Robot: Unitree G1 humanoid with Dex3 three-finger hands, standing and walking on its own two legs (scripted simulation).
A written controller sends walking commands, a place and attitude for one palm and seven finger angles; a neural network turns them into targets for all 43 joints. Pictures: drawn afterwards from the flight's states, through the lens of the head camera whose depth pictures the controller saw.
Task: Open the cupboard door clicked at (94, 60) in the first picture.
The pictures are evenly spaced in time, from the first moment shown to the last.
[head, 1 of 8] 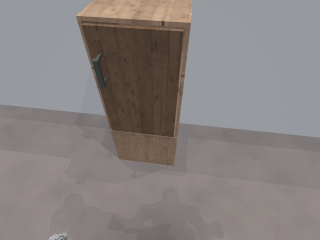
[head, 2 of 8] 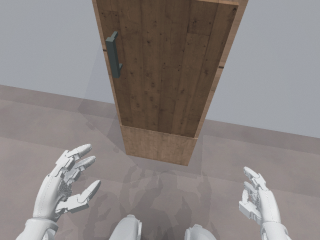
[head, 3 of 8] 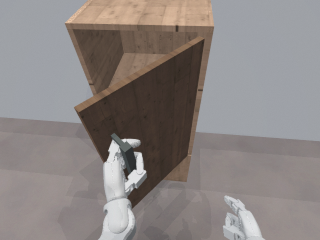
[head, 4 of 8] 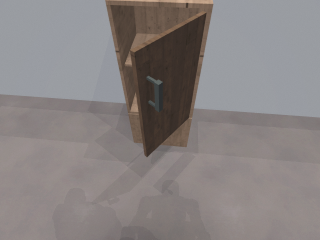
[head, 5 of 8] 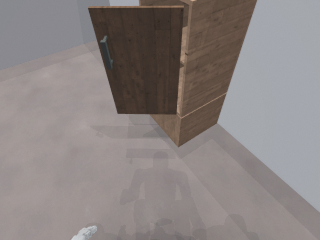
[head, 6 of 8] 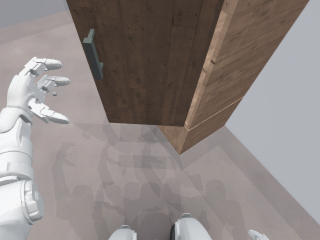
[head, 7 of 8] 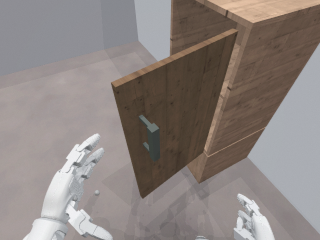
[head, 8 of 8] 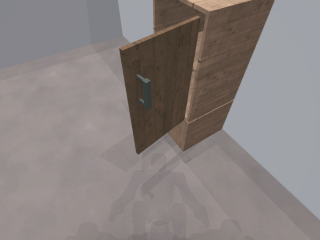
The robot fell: no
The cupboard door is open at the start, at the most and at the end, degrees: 0 100 100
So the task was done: yes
